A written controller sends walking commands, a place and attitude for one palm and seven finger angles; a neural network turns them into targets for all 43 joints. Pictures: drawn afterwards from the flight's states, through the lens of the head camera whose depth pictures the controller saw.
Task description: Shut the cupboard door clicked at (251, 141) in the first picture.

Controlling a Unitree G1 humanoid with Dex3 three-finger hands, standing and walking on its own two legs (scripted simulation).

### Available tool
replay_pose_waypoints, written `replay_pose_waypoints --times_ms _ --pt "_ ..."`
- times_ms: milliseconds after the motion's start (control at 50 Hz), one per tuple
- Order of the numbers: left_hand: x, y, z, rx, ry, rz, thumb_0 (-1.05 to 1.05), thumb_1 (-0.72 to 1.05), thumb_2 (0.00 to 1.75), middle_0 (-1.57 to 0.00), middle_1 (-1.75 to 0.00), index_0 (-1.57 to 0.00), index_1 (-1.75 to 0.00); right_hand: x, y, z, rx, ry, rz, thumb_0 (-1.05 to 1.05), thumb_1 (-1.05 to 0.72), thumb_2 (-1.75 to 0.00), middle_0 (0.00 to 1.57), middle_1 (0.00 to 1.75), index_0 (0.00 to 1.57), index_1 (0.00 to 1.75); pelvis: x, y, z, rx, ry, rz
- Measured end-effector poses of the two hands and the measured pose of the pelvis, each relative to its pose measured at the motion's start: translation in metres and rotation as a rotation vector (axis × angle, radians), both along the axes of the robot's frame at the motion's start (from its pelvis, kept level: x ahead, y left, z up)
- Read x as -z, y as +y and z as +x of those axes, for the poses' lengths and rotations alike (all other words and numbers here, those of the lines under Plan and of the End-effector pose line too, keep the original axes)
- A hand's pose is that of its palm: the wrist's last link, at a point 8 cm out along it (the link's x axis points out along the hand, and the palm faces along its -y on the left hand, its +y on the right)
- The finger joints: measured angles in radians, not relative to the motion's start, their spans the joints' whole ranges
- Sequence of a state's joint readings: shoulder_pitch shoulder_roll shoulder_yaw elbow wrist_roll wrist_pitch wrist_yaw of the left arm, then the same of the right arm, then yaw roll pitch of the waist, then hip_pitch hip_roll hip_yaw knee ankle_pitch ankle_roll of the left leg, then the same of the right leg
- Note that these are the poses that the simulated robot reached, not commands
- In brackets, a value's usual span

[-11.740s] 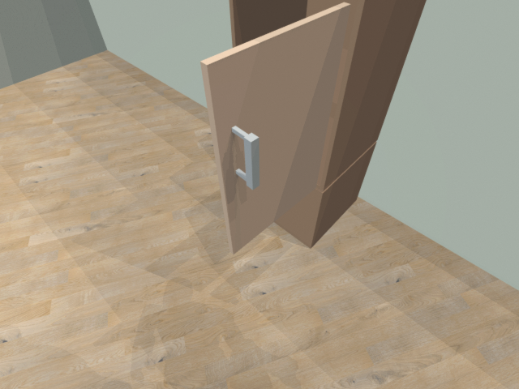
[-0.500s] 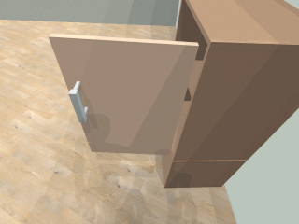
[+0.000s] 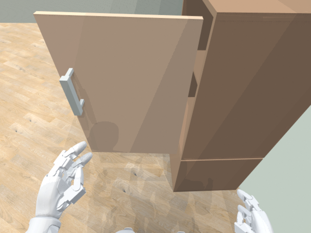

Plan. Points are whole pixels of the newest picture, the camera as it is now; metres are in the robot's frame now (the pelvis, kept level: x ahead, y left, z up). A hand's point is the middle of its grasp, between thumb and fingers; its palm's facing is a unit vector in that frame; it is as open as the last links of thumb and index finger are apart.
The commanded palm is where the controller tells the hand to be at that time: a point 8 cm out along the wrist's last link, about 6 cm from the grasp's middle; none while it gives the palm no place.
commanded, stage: raise the hand and make a fist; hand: left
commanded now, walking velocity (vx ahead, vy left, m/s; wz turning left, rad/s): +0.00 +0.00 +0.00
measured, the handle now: (74, 92) +0.49 +0.26 +0.10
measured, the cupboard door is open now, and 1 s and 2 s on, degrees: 87 87 87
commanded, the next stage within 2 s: bring the fist close to the handle in 1.62 s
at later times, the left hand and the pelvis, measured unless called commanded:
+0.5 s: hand (76, 189) +0.22 +0.19 +0.05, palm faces +0.02 -1.00 -0.03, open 4.3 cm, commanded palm +0.18 +0.24 +0.05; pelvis +0.02 +0.00 -0.01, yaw +1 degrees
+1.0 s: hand (63, 179) +0.22 +0.21 +0.09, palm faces +0.01 -1.00 -0.04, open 3.1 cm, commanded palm +0.20 +0.26 +0.09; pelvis +0.02 +0.02 +0.01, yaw +1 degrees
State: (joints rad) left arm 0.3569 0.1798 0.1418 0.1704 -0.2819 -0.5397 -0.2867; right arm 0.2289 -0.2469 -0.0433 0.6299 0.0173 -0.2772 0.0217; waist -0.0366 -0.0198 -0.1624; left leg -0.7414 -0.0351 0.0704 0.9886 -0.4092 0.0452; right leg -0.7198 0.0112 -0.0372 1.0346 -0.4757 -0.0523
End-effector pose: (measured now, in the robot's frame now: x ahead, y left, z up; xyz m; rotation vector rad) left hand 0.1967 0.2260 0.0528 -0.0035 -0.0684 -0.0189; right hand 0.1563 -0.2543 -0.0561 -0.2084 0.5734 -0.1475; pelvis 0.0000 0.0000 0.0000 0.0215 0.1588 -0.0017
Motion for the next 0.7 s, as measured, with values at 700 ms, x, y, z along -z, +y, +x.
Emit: replay_pose_waypoints --times_ms 700 --pt "-0.009 0.02 -0.004 -0.016 0.103 0.032 0.02 0.9 0.9 -0.94 -1.11 -0.94 -1.11 0.017 0.026 0.022 -0.021 0.095 -0.025 0.02 -0.9 -0.9 0.2 0.3 0.2 0.3 0.009 0.013 0.02 -0.026 0.06 -0.06"
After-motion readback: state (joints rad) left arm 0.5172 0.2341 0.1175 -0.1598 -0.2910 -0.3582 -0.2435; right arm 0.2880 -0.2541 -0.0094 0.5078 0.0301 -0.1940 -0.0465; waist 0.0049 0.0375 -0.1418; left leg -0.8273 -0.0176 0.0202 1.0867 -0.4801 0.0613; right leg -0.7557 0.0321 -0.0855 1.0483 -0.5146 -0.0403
